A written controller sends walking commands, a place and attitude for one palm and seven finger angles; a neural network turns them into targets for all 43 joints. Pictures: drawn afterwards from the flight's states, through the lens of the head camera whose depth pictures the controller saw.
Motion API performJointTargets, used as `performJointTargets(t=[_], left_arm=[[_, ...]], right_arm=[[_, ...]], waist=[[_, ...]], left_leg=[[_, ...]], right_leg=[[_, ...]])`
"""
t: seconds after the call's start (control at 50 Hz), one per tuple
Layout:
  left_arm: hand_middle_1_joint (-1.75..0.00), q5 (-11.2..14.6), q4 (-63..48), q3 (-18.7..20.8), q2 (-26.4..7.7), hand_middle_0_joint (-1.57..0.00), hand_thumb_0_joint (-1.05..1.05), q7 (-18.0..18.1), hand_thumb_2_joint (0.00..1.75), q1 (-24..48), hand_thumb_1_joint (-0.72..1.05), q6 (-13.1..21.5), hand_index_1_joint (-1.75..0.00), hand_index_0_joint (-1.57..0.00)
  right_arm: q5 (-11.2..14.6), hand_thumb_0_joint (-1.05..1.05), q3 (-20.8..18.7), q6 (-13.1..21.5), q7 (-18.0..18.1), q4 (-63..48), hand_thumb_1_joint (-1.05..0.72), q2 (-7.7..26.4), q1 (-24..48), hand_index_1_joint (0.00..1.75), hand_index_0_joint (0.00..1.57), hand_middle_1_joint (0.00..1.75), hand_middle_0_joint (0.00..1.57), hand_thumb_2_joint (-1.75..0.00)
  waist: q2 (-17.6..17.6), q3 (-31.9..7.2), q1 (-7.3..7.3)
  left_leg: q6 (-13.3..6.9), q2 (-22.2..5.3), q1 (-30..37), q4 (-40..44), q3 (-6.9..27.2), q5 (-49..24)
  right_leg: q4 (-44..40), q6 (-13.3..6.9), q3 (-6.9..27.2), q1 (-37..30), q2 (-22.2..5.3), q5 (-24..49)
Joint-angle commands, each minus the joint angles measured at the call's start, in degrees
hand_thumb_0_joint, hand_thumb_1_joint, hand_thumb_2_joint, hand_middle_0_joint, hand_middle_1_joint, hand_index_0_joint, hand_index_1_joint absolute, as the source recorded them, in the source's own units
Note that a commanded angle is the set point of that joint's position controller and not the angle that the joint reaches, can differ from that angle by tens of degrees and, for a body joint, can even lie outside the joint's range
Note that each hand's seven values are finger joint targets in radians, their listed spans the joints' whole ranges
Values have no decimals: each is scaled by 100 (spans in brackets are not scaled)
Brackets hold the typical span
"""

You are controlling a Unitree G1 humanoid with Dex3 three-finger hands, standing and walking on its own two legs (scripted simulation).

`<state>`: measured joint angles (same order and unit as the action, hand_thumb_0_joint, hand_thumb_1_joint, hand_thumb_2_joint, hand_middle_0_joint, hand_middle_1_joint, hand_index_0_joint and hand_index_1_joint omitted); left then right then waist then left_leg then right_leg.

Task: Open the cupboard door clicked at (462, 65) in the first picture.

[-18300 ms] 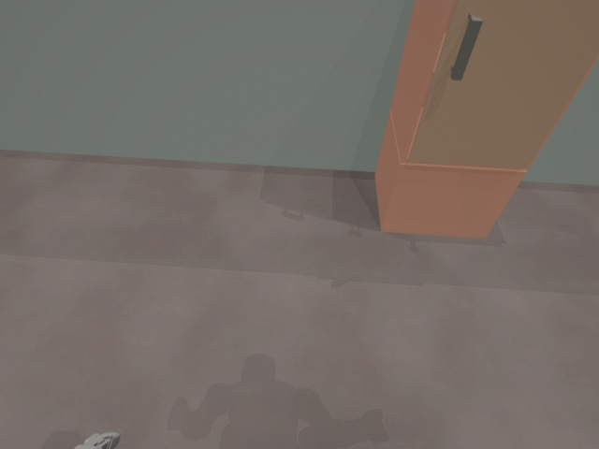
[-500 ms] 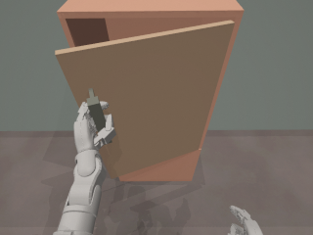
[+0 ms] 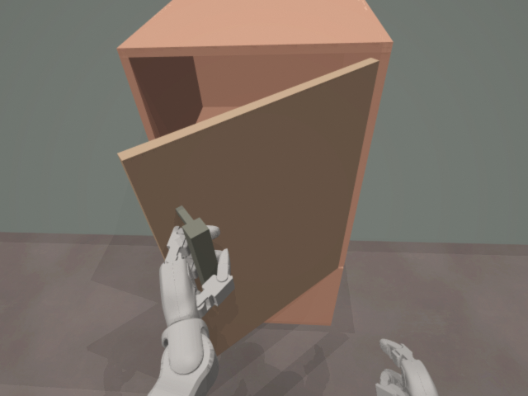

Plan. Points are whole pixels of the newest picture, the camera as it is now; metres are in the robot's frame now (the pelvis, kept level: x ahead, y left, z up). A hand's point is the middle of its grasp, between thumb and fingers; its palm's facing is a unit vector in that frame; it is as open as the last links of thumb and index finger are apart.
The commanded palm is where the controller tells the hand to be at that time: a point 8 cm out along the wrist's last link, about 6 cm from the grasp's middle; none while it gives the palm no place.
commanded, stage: open thumb and fingers to let go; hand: left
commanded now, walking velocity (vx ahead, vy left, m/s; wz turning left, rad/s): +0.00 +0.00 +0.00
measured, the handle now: (199, 254) +0.30 +0.11 +0.10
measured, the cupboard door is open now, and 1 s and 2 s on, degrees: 40 39 40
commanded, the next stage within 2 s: slide the hand sideways off the handle in 0.78 s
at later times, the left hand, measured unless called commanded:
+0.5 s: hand (219, 271) +0.27 +0.08 +0.11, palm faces +0.33 -0.95 +0.01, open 12.8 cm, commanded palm +0.22 +0.11 +0.10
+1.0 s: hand (211, 283) +0.25 +0.09 +0.10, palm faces +0.04 -1.00 -0.05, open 15.2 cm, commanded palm +0.22 +0.12 +0.10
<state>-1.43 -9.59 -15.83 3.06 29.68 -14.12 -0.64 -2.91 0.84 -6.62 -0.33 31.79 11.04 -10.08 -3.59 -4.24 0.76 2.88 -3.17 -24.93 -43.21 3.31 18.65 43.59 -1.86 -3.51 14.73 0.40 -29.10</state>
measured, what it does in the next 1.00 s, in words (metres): stands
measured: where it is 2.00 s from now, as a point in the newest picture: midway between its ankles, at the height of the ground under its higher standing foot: outside the picture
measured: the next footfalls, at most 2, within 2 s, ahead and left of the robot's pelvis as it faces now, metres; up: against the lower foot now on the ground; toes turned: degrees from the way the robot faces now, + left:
none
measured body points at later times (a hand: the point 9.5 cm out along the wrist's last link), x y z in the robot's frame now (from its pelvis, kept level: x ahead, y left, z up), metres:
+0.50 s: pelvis -0.01 +0.00 +0.00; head -0.03 -0.02 +0.45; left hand +0.24 +0.12 +0.11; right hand +0.18 -0.21 -0.09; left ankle +0.05 +0.17 -0.71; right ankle -0.06 -0.09 -0.71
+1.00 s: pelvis -0.02 +0.03 +0.00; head -0.03 +0.01 +0.45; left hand +0.24 +0.14 +0.11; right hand +0.17 -0.18 -0.09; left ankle +0.05 +0.17 -0.71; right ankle -0.06 -0.09 -0.71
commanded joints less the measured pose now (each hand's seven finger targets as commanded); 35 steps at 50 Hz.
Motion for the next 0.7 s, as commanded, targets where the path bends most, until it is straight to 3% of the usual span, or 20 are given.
performJointTargets(t=[0.0,0.08,0.14,0.18,0.2,0.34,0.38,0.58,0.64,0.68], left_arm=[[-133,-159,-920,301,511,-38,0,259,81,1455,69,430,-133,-38],[-130,-204,-811,110,640,-36,0,145,69,1536,41,516,-130,-36],[-127,-198,-907,7,719,-35,0,113,60,1624,20,586,-127,-35],[-126,-221,-864,86,607,-34,0,82,54,1416,6,597,-126,-34],[-125,-194,-958,40,653,-33,0,81,51,1594,-1,609,-125,-33],[-120,-158,-912,76,663,-30,0,101,30,1577,-50,584,-120,-30],[-120,-210,-888,134,559,-30,0,113,30,1555,-50,571,-120,-30],[-70,-256,-714,-43,818,-22,0,250,30,1867,-50,407,-70,-22],[-55,-246,-719,-93,923,-19,0,296,30,1907,-50,336,-55,-19],[-45,-237,-689,-107,940,-18,0,283,30,1864,-50,313,-45,-18]], right_arm=[[-11,0,-134,375,95,-899,-90,380,1082,30,20,30,20,-90],[15,0,-182,440,93,-863,-90,398,929,30,20,30,20,-90],[20,0,-199,493,73,-893,-90,409,868,30,20,30,20,-90],[29,0,-214,499,57,-890,-90,416,850,30,20,30,20,-90],[27,0,-202,496,60,-900,-90,414,861,30,20,30,20,-90],[24,0,-191,510,71,-940,-90,404,868,30,20,30,20,-90],[26,0,-197,500,78,-910,-90,406,861,30,20,30,20,-90],[36,0,-166,439,54,-900,-90,385,977,30,20,30,20,-90],[28,0,-168,414,34,-922,-90,375,1018,30,20,30,20,-90],[42,0,-176,430,32,-912,-90,370,1008,30,20,30,20,-90]], waist=[[856,-489,-166],[1008,-580,-111],[913,-710,-102],[887,-697,-158],[793,-749,-110],[928,-685,-130],[865,-654,-133],[733,-570,-104],[629,-719,-129],[795,-625,-109]], left_leg=[[-372,375,850,129,-279,-941],[-387,352,903,134,-274,-1083],[-394,353,924,146,-283,-1149],[-389,340,908,150,-280,-1167],[-394,350,928,152,-288,-1179],[-391,358,910,150,-310,-1117],[-387,333,946,138,-297,-1161],[-378,308,1010,174,-286,-1029],[-364,316,1025,183,-299,-1075],[-367,295,1036,172,-274,-1092]], right_leg=[[-1159,177,250,810,-207,2207],[-1115,205,251,748,-217,2500],[-987,197,193,734,-196,2647],[-1012,187,213,689,-196,2662],[-972,187,208,701,-207,2692],[-1014,195,178,722,-188,2572],[-1024,172,187,735,-178,2554],[-1026,92,36,946,-89,1990],[-953,66,-7,903,-68,2031],[-1000,75,-25,911,-57,2040]])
